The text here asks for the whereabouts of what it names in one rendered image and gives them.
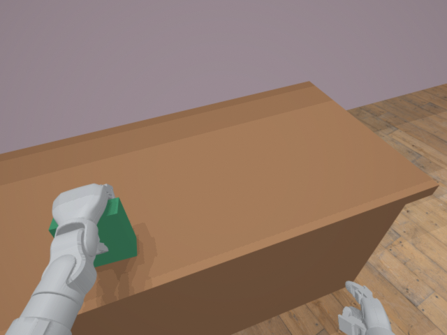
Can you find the robot left hand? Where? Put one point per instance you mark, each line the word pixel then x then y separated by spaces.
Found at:
pixel 88 202

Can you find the robot left forearm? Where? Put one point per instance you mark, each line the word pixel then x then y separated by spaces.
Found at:
pixel 69 276

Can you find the table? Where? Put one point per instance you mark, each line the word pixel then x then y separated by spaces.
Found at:
pixel 242 210

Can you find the robot right hand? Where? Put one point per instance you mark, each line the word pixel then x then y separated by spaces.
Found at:
pixel 372 314

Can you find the sponge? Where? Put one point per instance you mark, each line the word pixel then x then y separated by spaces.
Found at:
pixel 115 231

